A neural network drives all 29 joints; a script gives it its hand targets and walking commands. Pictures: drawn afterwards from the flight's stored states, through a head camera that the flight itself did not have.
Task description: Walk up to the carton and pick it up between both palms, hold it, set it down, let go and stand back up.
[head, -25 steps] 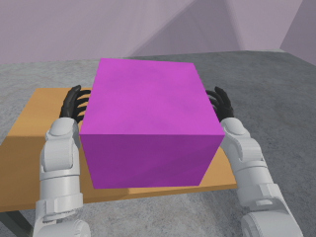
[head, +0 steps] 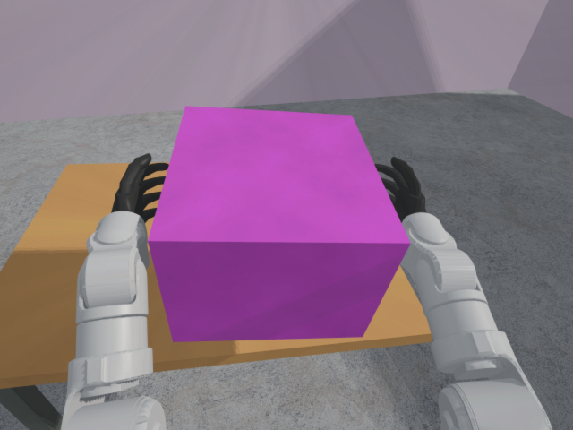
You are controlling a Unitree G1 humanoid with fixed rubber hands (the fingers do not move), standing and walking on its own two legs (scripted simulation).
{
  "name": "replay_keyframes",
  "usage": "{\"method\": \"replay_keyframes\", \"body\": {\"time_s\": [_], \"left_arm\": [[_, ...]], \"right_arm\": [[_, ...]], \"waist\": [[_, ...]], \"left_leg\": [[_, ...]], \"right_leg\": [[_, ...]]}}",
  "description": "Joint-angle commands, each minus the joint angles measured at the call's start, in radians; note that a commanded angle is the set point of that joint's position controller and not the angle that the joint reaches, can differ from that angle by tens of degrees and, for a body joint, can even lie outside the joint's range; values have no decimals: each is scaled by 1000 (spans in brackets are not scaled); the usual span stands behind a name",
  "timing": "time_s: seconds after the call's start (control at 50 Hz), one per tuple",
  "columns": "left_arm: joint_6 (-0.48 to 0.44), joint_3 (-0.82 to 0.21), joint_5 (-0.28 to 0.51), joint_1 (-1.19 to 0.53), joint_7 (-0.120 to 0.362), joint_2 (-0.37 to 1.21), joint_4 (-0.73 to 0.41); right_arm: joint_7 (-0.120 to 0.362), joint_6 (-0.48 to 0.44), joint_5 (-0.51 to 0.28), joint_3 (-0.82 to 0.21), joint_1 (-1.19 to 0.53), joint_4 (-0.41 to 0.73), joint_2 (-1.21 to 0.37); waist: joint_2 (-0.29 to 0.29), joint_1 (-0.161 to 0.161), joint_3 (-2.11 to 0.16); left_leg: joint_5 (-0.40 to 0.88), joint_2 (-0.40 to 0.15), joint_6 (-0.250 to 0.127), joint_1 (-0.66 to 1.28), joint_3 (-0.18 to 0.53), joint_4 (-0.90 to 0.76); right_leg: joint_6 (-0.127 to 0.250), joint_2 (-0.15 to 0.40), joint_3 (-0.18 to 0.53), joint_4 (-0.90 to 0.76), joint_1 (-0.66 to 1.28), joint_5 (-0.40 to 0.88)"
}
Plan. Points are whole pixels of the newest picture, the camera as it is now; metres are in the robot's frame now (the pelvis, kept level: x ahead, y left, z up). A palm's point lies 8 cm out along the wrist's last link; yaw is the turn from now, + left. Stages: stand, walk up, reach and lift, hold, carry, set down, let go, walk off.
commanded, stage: hold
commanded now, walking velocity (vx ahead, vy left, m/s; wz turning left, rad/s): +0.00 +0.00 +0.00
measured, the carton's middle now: (271, 217) +0.41 +0.01 +0.13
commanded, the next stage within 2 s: none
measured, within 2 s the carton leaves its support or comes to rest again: neither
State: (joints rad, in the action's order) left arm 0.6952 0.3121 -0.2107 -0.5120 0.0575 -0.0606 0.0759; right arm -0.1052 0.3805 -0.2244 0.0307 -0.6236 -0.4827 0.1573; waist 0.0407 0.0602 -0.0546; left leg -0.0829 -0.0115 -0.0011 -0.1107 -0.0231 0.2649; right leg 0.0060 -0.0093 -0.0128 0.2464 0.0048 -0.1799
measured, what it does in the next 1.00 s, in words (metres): stands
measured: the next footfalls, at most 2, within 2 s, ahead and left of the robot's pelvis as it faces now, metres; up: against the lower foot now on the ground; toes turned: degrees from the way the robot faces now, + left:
none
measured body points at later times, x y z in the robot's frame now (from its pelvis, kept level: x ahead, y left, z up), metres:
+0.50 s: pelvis +0.00 +0.00 +0.00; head -0.05 +0.02 +0.45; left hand +0.36 +0.20 +0.18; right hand +0.38 -0.17 +0.18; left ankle +0.04 +0.12 -0.75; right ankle -0.02 -0.11 -0.75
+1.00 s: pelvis +0.00 +0.00 +0.00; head -0.04 +0.02 +0.45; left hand +0.36 +0.20 +0.18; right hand +0.38 -0.17 +0.18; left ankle +0.04 +0.12 -0.75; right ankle -0.02 -0.11 -0.75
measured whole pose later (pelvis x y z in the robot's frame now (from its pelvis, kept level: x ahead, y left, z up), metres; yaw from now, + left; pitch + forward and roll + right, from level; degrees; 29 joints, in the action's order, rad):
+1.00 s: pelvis +0.00 +0.00 +0.00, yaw +0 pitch -5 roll +0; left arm 0.69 0.32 -0.20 -0.49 0.07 -0.06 0.05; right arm -0.13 0.37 -0.24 0.01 -0.60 -0.46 0.16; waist 0.04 0.06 -0.05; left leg -0.09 -0.01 0.01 -0.10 -0.02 0.27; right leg 0.01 -0.01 -0.02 0.25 0.02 -0.18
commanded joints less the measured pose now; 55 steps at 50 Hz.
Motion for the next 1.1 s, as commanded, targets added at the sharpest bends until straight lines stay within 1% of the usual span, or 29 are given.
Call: {"method": "replay_keyframes", "body": {"time_s": [0.0,0.06,0.1,0.14,0.3,0.42,0.62,0.74,0.86,1.08], "left_arm": [[-68,-506,159,-589,136,486,-136],[-77,-498,155,-588,140,479,-135],[-79,-496,150,-578,141,476,-134],[-79,-492,146,-578,143,475,-132],[-82,-503,155,-587,153,471,-143],[-81,-510,159,-581,151,472,-149],[-72,-518,160,-569,138,478,-164],[-67,-519,159,-567,133,480,-166],[-67,-516,159,-566,135,478,-163],[-71,-505,153,-565,147,467,-162]], "right_arm": [[100,-69,-98,-371,-695,332,-563],[85,-72,-105,-387,-688,337,-572],[79,-72,-106,-395,-682,331,-575],[75,-71,-103,-394,-676,328,-579],[64,-68,-99,-392,-663,344,-585],[67,-65,-95,-384,-653,345,-574],[84,-67,-98,-375,-658,344,-551],[91,-69,-96,-369,-661,339,-546],[89,-70,-95,-370,-662,340,-549],[74,-66,-101,-389,-655,351,-564]], "waist": [[-46,-3,-350],[-41,-7,-351],[-42,-13,-334],[-39,-13,-318],[-41,6,-316],[-51,10,-316],[-64,2,-316],[-64,0,-317],[-60,1,-320],[-49,1,-319]], "left_leg": [[191,33,13,302,0,42],[207,41,11,301,-2,49],[196,42,11,291,-2,44],[188,42,9,285,-5,40],[187,46,12,280,-5,40],[187,42,19,287,-1,40],[192,32,24,306,3,40],[186,29,22,309,2,38],[187,31,20,306,0,39],[202,41,18,290,-2,43]], "right_leg": [[-40,-36,-34,-38,-122,219],[-50,-33,-31,-32,-106,262],[-52,-32,-31,-30,-109,256],[-52,-30,-29,-33,-110,246],[-57,-26,-28,-31,-95,271],[-52,-30,-35,-34,-106,247],[-36,-39,-43,-43,-143,182],[-32,-39,-43,-46,-151,166],[-35,-37,-40,-45,-141,179],[-48,-32,-35,-34,-101,246]]}}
